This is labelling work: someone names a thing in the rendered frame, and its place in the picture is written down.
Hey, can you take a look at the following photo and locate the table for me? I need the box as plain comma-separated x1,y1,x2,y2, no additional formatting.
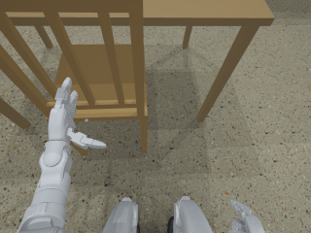
0,0,275,129

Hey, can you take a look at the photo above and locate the chair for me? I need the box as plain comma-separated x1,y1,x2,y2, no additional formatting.
0,0,148,156

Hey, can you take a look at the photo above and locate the robot right hand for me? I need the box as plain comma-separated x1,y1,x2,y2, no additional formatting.
228,200,265,233

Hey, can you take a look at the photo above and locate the robot left hand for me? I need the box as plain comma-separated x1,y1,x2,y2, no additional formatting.
48,77,107,150

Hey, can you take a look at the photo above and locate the robot right thigh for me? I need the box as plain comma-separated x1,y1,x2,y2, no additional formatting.
174,200,213,233

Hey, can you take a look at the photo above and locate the robot thigh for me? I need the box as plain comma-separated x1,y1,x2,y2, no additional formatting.
174,200,213,233
102,201,138,233

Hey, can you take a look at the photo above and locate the left robot forearm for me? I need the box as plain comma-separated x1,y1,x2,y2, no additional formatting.
17,140,73,233

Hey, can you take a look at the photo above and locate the robot left thigh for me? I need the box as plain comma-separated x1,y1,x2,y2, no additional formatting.
102,201,138,233

